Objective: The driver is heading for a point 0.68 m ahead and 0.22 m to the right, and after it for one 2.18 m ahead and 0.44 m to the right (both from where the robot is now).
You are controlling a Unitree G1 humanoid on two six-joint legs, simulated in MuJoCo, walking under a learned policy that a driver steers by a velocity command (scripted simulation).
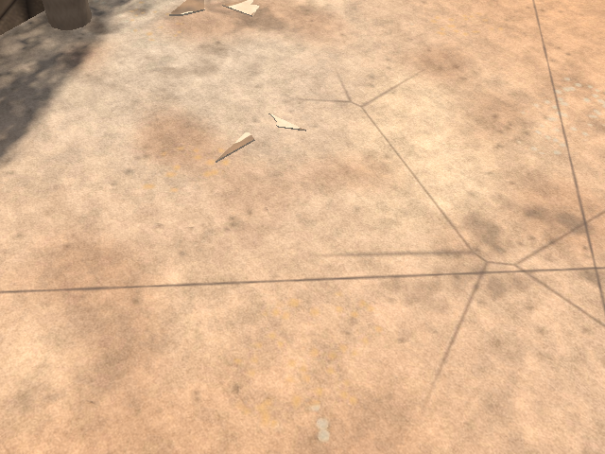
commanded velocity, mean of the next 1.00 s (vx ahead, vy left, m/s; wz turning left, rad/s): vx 0.84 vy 0.00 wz -0.73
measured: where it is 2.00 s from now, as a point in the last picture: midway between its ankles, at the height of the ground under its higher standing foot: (423, 277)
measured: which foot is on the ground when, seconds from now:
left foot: up 0.00-0.32, down 0.34-0.78, up 0.80-1.00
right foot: down 0.00-0.32, up 0.34-0.76, down 0.78-1.00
